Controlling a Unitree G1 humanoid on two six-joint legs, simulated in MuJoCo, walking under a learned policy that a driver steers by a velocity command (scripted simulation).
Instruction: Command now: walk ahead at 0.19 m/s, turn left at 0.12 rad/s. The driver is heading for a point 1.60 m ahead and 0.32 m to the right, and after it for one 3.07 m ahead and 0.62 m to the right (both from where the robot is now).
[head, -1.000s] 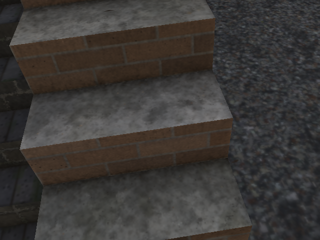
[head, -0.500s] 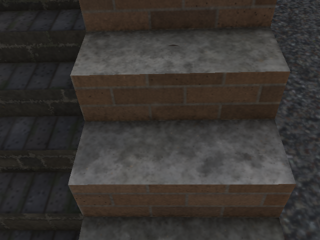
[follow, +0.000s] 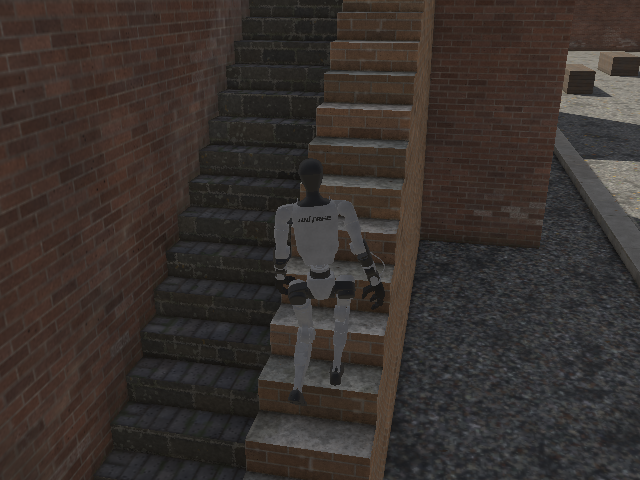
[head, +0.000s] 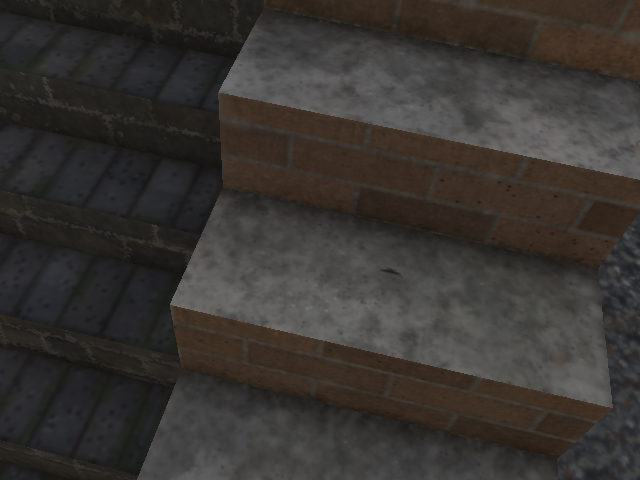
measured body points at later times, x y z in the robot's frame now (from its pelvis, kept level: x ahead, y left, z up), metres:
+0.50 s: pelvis +0.11 +0.03 +0.10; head +0.12 +0.03 +0.55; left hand +0.22 +0.26 -0.04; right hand +0.16 -0.19 -0.03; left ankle +0.12 +0.14 -0.63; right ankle +0.06 -0.06 -0.60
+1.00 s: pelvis +0.10 +0.04 +0.10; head +0.10 +0.03 +0.55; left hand +0.36 +0.17 +0.01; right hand +0.08 -0.18 -0.04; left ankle +0.14 +0.14 -0.62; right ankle +0.07 -0.05 -0.63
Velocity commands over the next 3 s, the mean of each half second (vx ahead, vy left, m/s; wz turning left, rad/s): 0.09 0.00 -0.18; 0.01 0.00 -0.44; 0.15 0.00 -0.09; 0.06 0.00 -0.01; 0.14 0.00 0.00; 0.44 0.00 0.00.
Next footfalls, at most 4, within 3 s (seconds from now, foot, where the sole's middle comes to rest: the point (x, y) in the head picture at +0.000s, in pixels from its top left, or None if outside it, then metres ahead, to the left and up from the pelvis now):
0.32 left None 0.16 0.14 -0.67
0.60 right None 0.10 -0.06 -0.67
1.02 left None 0.18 0.13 -0.67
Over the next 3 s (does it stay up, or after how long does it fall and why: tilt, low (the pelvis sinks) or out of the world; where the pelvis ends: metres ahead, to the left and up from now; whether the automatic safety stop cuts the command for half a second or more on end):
stays up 0.18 0.04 0.12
